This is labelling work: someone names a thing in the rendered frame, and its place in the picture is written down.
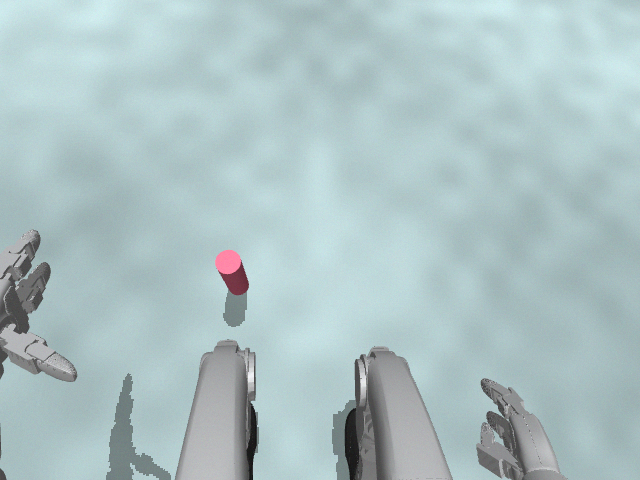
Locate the right robot hand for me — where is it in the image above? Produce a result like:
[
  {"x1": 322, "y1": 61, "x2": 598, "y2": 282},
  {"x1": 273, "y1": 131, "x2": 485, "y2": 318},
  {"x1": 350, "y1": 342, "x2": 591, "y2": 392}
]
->
[{"x1": 476, "y1": 378, "x2": 561, "y2": 480}]

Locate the left robot hand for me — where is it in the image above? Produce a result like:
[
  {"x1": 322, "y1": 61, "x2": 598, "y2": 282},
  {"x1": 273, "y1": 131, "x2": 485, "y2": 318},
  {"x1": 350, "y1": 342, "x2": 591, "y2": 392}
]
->
[{"x1": 0, "y1": 230, "x2": 77, "y2": 382}]

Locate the can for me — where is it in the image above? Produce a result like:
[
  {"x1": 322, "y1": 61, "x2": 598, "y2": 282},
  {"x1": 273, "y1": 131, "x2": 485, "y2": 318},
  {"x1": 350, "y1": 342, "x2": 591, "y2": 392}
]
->
[{"x1": 215, "y1": 250, "x2": 249, "y2": 295}]

